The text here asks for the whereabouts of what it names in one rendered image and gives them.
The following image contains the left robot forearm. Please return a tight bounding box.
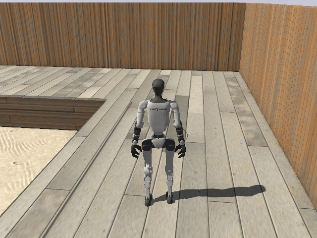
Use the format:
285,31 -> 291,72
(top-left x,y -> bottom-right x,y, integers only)
132,121 -> 141,145

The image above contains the right robot upper arm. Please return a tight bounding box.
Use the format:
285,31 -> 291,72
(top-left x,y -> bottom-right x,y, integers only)
169,100 -> 181,128

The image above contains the robot right hand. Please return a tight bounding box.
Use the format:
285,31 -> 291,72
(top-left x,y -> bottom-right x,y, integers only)
175,144 -> 186,158

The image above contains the robot right thigh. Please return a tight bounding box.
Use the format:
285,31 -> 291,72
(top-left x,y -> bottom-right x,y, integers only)
165,138 -> 175,174

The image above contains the robot head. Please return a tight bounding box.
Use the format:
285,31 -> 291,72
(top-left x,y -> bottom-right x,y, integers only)
150,79 -> 167,103

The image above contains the robot left hand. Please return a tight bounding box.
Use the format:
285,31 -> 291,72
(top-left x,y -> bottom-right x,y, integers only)
131,145 -> 142,159

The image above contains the right robot forearm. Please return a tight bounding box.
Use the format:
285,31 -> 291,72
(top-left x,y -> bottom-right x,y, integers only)
176,121 -> 185,145

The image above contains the left robot upper arm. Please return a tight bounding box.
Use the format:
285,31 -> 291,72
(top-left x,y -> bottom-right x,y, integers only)
136,100 -> 148,128

